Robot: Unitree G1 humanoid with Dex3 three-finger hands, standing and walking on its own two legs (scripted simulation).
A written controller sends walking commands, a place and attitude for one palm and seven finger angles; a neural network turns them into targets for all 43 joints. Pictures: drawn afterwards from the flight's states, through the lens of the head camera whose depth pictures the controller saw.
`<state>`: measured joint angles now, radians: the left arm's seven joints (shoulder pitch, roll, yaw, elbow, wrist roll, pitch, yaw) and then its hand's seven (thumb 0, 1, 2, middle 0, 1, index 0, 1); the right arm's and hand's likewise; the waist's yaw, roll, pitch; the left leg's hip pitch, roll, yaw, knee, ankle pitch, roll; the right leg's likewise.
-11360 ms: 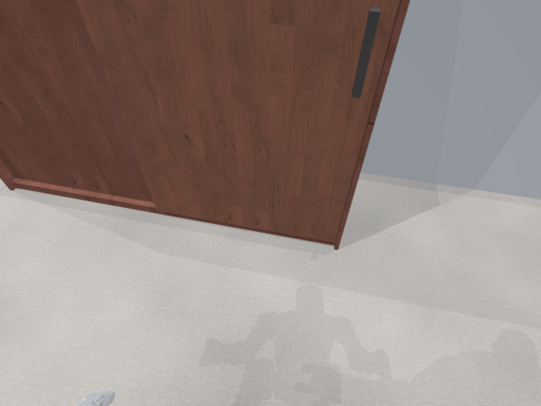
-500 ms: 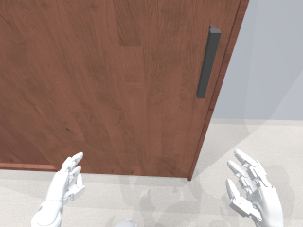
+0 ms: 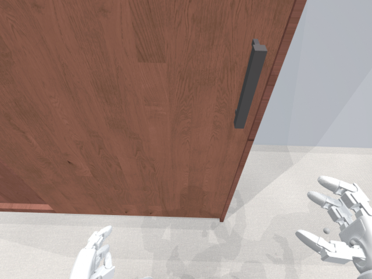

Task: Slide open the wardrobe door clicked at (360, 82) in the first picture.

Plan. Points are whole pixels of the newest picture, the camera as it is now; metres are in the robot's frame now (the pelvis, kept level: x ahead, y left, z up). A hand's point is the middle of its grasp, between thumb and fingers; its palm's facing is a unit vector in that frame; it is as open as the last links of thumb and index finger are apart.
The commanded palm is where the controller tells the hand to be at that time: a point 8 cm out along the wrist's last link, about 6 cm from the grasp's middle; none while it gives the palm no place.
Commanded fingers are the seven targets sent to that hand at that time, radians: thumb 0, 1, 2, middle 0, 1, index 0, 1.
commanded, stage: raise the hand with hooked fingers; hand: right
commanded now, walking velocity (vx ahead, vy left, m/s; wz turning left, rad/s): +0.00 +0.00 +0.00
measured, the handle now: (246, 87) +0.50 -0.10 +0.17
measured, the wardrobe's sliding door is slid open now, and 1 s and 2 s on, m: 0.00 0.00 0.00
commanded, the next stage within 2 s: move the hooked fingers beside the handle in 1.22 s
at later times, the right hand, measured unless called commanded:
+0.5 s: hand (366, 189) +0.26 -0.27 +0.16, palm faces +0.06 +1.00 -0.06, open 13.8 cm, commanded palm +0.23 -0.31 +0.17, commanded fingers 0.00 0.50 -0.30 0.30 1.20 0.30 1.20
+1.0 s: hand (368, 164) +0.29 -0.27 +0.18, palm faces +0.06 +1.00 -0.04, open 14.0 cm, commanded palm +0.25 -0.31 +0.19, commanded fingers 0.00 0.50 -0.30 0.30 1.20 0.30 1.20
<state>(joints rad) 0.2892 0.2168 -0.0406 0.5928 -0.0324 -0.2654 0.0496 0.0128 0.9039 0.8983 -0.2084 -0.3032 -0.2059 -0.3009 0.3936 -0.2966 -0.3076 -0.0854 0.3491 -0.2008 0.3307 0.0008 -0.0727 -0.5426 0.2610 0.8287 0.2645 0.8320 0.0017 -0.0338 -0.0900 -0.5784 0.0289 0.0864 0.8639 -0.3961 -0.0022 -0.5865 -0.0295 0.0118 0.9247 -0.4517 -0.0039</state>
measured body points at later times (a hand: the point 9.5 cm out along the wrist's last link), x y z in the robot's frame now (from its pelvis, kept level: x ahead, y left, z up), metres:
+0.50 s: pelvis +0.01 +0.00 +0.03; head +0.00 +0.00 +0.48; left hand +0.21 +0.21 -0.02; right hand +0.25 -0.32 +0.16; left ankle +0.02 +0.13 -0.69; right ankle +0.01 -0.11 -0.69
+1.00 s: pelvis +0.01 +0.00 +0.04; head +0.00 +0.01 +0.49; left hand +0.18 +0.25 -0.03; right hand +0.28 -0.33 +0.18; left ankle +0.02 +0.13 -0.69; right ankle +0.01 -0.11 -0.69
